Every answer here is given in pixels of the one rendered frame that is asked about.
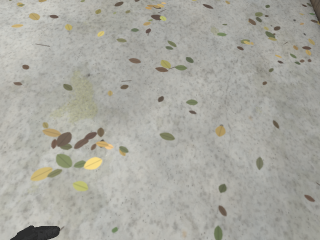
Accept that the left robot hand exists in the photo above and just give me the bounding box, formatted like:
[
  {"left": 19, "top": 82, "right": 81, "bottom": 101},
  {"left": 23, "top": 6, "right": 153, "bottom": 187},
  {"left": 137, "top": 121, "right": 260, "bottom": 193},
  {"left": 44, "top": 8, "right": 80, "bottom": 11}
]
[{"left": 10, "top": 225, "right": 60, "bottom": 240}]

